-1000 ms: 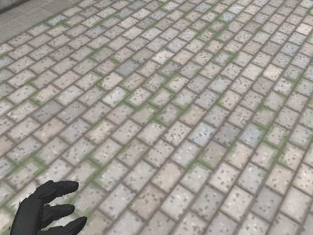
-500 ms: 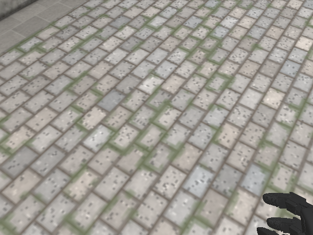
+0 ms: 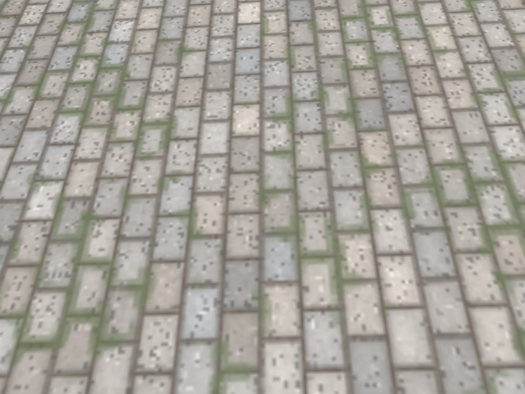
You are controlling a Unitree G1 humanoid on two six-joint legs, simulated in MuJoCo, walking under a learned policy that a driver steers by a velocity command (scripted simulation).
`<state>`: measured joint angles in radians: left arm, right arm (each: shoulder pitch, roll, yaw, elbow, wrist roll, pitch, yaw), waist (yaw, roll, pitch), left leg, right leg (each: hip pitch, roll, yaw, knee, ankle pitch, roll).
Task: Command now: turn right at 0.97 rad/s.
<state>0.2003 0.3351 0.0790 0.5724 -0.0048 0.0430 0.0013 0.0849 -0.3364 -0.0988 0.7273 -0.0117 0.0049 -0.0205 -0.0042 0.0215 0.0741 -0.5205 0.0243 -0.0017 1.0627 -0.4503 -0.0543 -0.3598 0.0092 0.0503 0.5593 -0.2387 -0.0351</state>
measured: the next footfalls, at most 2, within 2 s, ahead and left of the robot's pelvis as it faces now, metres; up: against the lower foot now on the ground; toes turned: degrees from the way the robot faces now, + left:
left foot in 0.30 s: +0.13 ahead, +0.11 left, +0.00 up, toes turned -28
right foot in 0.74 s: +0.17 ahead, -0.23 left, +0.00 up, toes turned -15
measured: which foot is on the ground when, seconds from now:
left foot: up 0.00-0.28, down 0.30-0.72, up 0.74-1.00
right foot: down 0.00-0.30, up 0.32-0.72, down 0.74-1.00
